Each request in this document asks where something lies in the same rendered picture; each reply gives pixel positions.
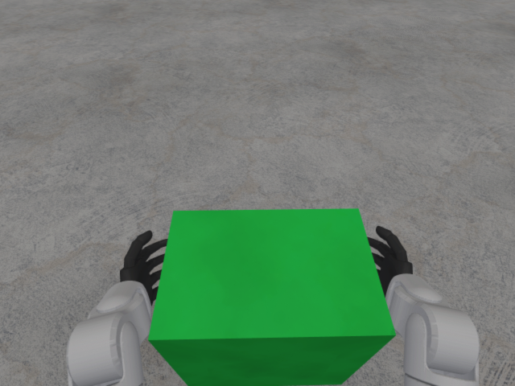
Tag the robot left forearm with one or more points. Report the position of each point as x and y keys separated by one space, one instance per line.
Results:
x=104 y=350

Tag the robot right forearm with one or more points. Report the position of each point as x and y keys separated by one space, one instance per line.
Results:
x=442 y=345

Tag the carton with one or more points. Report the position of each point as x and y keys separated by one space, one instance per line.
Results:
x=269 y=298

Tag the left robot hand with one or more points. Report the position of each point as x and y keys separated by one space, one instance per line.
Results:
x=136 y=268

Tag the right robot hand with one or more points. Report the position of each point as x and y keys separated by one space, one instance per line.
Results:
x=394 y=260

